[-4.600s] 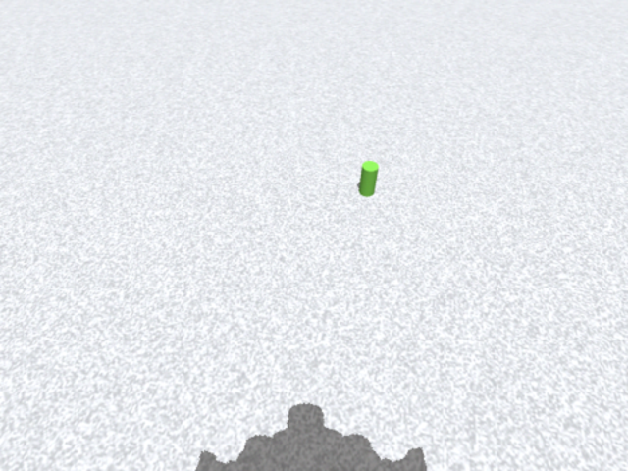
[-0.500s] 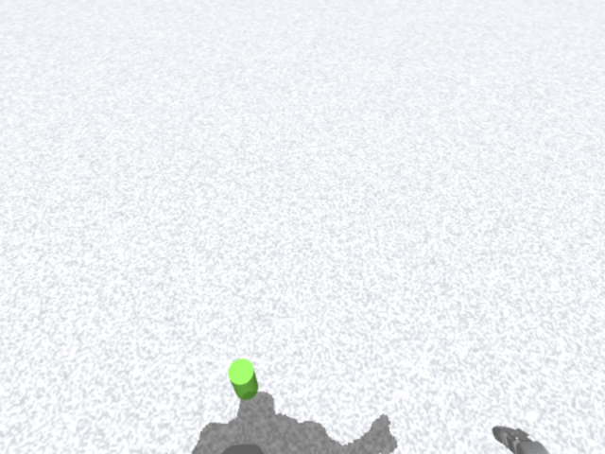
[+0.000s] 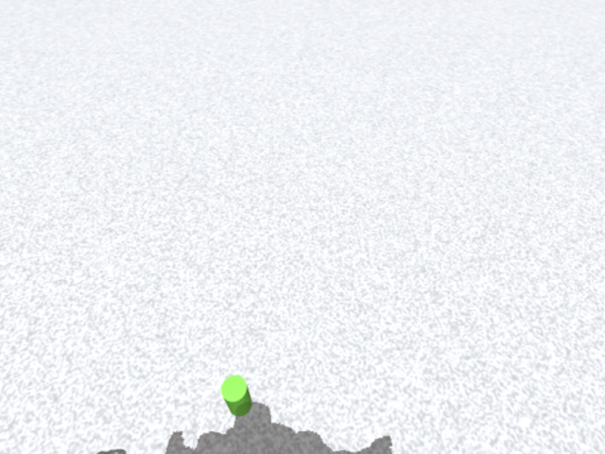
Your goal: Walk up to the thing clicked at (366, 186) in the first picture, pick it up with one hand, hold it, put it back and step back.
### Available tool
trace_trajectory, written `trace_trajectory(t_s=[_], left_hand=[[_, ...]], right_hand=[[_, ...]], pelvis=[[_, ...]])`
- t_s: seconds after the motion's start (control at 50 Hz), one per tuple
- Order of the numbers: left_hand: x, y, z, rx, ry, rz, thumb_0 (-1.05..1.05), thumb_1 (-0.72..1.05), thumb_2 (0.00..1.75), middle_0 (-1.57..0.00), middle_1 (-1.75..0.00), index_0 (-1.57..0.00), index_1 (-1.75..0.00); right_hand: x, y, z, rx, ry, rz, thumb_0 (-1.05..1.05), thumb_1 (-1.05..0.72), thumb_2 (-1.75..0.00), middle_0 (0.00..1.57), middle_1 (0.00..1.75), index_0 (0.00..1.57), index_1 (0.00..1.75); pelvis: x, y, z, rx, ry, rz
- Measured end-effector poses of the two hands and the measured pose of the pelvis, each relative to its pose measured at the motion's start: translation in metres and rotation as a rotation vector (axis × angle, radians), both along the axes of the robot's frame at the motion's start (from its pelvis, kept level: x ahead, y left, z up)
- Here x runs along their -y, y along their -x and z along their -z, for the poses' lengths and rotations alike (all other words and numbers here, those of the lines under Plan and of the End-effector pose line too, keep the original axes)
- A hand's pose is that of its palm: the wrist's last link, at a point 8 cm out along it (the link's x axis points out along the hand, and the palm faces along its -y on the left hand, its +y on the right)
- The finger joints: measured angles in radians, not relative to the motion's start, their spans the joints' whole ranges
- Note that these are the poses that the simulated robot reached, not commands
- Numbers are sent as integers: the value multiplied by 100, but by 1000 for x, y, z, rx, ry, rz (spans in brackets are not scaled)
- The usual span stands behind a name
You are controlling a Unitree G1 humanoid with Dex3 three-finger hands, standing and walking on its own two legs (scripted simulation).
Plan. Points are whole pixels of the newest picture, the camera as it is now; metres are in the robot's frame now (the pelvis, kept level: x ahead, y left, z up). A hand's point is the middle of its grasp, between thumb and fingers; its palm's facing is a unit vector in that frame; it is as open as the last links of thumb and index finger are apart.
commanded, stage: walk up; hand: left
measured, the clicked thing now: (237, 396) +0.39 +0.20 -0.70
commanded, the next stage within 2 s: none
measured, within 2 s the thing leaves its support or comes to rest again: neither
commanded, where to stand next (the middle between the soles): +0.06 -0.02 m, yaw +0 degrees
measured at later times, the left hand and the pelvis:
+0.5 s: hand out of the picture +0.07 +0.26 -0.16, palm faces -0.01 -0.94 -0.33, open 7.4 cm; pelvis +0.01 +0.01 +0.00, yaw +0 degrees
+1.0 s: hand out of the picture +0.07 +0.25 -0.15, palm faces -0.01 -0.92 -0.38, open 7.4 cm; pelvis +0.07 -0.01 +0.00, yaw -1 degrees
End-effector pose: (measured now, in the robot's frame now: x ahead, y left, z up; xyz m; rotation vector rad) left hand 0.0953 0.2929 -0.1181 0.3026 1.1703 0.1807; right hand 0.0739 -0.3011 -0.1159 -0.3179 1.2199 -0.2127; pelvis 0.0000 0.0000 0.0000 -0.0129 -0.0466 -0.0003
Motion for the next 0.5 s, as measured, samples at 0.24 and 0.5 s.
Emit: trace_trajectory(t_s=[0.24,0.5], left_hand=[[-6,3,3,-43,8,-6,0,90,90,-20,-30,-20,-30],[-14,27,3,-100,-10,-47,0,90,90,-20,-30,-20,-30]], right_hand=[[-8,4,-1,-20,1,13,1,-90,-90,20,30,20,30],[-17,-16,2,-3,-22,-15,1,-90,-90,20,30,20,30]], pelvis=[[-6,-5,-2,-9,-1,1],[-8,-10,-2,-15,-3,-8]])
